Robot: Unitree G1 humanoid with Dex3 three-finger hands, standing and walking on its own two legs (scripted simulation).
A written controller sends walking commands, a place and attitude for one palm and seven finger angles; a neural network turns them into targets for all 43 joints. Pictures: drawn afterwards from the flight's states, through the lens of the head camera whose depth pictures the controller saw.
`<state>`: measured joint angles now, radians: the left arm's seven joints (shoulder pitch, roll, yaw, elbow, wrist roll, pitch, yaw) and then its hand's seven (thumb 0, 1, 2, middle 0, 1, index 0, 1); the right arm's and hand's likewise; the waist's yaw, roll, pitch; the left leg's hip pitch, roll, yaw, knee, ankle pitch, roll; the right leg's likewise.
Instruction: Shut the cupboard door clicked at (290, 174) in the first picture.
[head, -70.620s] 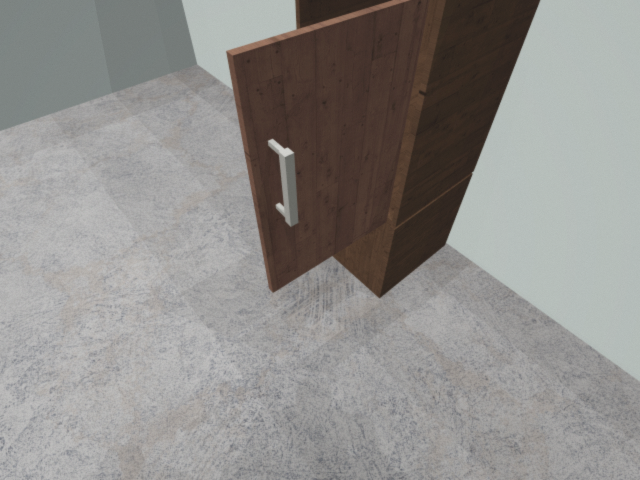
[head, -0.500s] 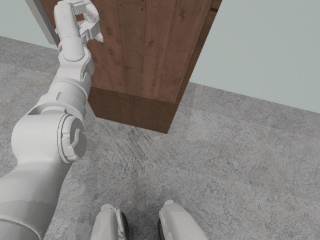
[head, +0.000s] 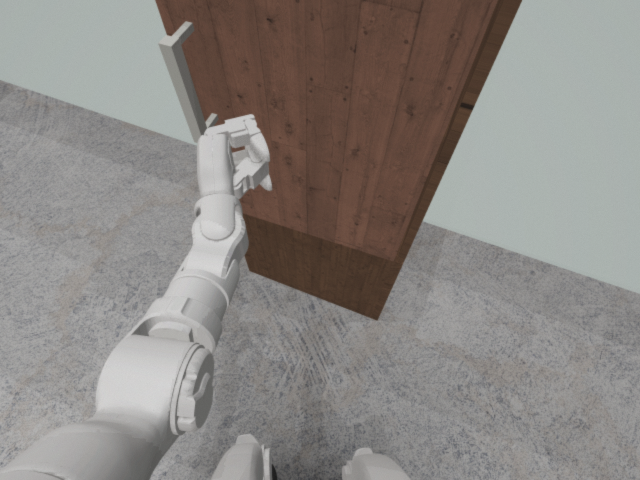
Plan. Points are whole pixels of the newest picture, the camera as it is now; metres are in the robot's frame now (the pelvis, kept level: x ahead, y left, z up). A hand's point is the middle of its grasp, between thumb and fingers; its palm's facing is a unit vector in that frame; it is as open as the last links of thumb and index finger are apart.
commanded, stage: draw the hand back to the body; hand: left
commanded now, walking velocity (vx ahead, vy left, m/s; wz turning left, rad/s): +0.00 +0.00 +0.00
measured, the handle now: (194, 88) +0.64 +0.14 +0.08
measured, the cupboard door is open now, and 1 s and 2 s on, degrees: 2 2 2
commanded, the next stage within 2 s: step back with the hand held close in 1.64 s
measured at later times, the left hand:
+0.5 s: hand (182, 207) +0.39 +0.11 +0.14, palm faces +0.05 -1.00 -0.03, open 3.1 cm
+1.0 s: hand out of the picture +0.25 +0.22 +0.20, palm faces +0.24 -0.93 -0.27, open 4.2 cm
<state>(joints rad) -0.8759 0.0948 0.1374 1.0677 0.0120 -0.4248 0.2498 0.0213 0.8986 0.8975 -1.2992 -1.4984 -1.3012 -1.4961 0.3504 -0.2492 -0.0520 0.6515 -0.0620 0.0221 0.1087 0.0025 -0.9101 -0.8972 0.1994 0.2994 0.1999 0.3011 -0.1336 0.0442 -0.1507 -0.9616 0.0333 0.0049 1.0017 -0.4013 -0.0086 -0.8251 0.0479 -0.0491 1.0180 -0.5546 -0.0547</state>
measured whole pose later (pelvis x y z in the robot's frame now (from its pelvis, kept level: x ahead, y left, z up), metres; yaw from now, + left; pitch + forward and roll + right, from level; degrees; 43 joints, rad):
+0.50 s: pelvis -0.01 +0.01 +0.04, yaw -1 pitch +9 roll +0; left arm -0.38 0.14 0.08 0.56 -0.13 -0.29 0.08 0.02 0.90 0.90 -1.30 -1.50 -1.30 -1.50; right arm 0.36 -0.25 -0.02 0.64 0.03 0.03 0.03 0.01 -0.91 -0.90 0.20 0.30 0.20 0.30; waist -0.05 0.05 -0.11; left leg -0.61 0.03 0.03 0.78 -0.32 0.00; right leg -0.48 0.05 -0.02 0.78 -0.45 -0.04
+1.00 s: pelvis +0.00 +0.02 +0.07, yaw +0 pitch -3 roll +0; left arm 0.22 0.28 0.10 -0.16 -0.07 -0.04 0.07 0.02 0.89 0.90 -0.79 -0.94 -0.80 -0.94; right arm 0.15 -0.21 0.07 0.55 0.03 0.03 -0.06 0.01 -0.91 -0.90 0.20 0.30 0.20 0.30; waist 0.05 0.06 -0.01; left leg -0.20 -0.01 0.03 0.43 -0.19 0.03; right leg -0.06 0.01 -0.02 0.41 -0.30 -0.02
